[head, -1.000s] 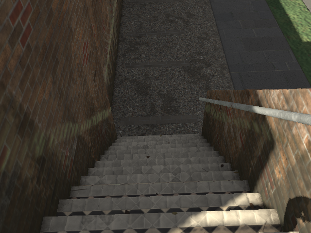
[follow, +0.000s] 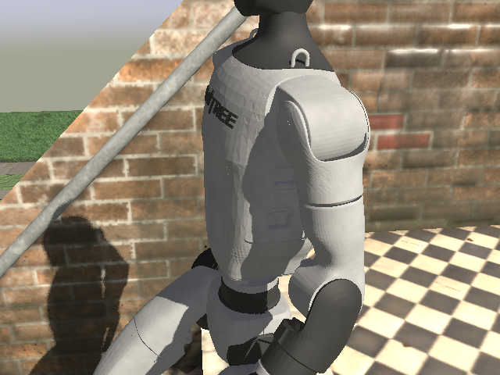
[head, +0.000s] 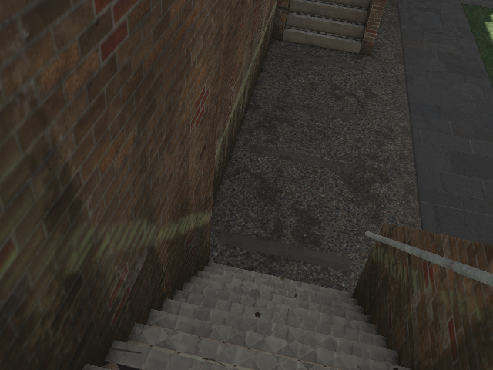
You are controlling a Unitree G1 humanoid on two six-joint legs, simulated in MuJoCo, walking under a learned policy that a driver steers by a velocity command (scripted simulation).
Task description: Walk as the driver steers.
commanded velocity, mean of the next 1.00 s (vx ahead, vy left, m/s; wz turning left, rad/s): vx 0.15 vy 0.00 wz -0.38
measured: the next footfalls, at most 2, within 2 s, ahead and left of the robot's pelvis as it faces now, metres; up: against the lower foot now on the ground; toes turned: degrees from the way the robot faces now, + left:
right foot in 0.20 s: +0.16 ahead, -0.12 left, -0.22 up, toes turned -5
left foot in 0.80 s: +0.21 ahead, +0.13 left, -0.22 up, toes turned -30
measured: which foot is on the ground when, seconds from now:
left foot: down 0.00-0.22, up 0.24-0.78, down 0.80-1.00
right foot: up 0.00-0.18, down 0.20-0.80, up 0.82-1.00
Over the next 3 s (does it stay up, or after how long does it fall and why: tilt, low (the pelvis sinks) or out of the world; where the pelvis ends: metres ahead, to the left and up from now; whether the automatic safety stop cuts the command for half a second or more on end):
stays up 0.74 -0.26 -0.80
